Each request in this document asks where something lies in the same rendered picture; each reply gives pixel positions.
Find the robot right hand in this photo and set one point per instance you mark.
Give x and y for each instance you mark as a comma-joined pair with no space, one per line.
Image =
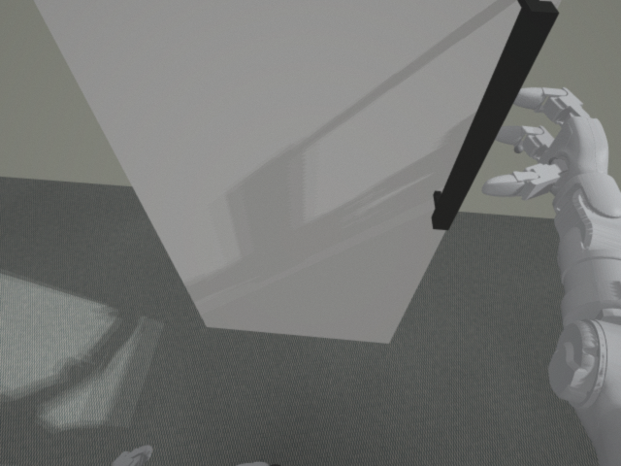
580,146

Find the robot right forearm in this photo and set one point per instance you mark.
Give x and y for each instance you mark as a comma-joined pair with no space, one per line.
588,220

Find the robot left hand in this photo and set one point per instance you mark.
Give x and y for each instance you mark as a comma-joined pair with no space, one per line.
137,457

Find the handle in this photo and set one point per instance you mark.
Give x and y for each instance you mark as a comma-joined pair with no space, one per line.
526,38

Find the right robot upper arm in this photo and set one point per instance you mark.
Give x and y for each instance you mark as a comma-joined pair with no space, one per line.
585,370

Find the fridge door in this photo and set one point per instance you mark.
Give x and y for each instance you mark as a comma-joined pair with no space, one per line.
287,152

